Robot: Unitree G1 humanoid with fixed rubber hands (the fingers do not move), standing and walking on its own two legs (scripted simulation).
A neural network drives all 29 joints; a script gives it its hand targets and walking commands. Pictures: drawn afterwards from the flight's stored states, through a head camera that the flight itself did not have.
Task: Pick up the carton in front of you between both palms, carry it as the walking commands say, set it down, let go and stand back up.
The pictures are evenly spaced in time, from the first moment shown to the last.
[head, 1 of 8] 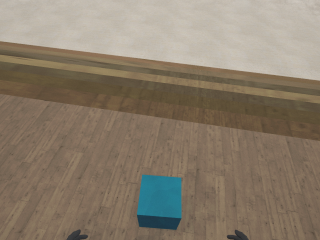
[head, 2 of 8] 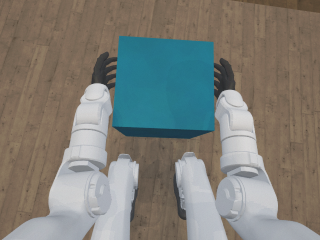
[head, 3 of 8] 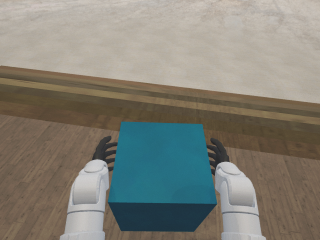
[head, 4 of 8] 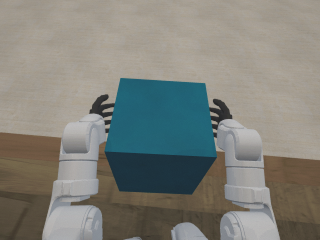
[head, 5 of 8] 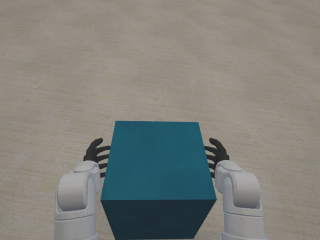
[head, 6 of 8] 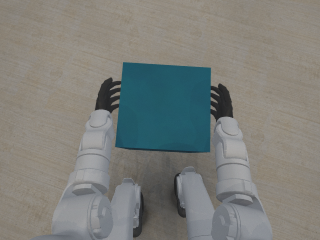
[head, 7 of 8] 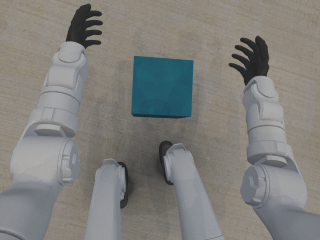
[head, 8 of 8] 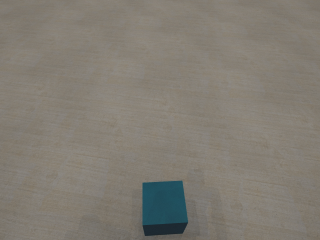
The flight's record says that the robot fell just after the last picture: no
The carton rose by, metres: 0.68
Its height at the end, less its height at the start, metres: -0.90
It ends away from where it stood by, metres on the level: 4.62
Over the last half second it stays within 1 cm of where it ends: yes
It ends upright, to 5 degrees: yes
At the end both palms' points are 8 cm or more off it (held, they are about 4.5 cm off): yes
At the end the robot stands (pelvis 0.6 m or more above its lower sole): yes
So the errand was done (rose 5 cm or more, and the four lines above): yes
